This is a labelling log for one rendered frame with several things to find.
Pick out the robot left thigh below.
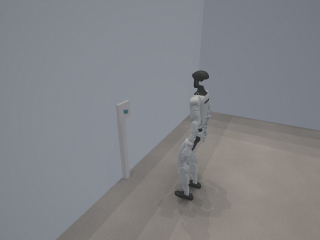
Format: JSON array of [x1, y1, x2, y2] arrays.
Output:
[[177, 137, 198, 173]]

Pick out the left robot forearm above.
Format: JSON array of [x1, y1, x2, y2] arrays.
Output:
[[186, 121, 199, 149]]

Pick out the left robot hand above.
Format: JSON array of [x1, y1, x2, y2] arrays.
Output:
[[180, 147, 192, 165]]

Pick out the right robot upper arm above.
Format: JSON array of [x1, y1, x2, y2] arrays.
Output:
[[206, 90, 212, 115]]

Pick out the robot torso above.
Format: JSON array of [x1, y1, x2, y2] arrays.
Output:
[[189, 92, 209, 143]]

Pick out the panel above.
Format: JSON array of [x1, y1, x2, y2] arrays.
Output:
[[116, 100, 131, 179]]

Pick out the right robot forearm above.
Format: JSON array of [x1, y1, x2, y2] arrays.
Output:
[[202, 113, 211, 130]]

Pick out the right robot hand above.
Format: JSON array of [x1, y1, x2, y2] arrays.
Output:
[[202, 130, 208, 143]]

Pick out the left robot upper arm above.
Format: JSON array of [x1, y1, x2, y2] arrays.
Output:
[[189, 96, 201, 127]]

